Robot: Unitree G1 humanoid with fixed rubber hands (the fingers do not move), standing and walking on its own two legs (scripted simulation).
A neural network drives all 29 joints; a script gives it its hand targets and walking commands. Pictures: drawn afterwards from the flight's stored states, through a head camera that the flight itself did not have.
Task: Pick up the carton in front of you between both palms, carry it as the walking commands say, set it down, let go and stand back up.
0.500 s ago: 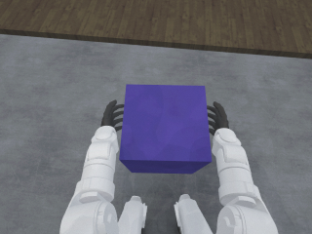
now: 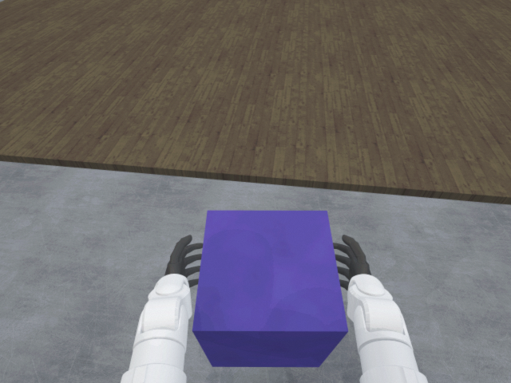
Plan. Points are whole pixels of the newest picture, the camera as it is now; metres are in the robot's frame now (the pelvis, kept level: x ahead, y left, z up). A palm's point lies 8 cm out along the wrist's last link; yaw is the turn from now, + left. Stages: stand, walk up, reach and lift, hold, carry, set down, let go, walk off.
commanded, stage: reach and lift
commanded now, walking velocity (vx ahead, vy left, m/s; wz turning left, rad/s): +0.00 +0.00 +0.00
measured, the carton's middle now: (266, 293) +0.31 +0.00 -0.07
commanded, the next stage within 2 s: hold in 1.06 s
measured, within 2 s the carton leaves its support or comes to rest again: neither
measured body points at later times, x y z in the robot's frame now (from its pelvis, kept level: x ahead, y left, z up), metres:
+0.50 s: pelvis -0.02 +0.00 +0.01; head -0.04 +0.00 +0.46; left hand +0.30 +0.15 +0.03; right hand +0.30 -0.15 +0.03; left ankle +0.00 +0.13 -0.73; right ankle +0.01 -0.13 -0.73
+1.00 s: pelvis +0.00 +0.00 +0.01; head -0.03 +0.00 +0.46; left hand +0.30 +0.15 +0.04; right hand +0.30 -0.15 +0.04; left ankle +0.00 +0.13 -0.73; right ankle +0.01 -0.13 -0.73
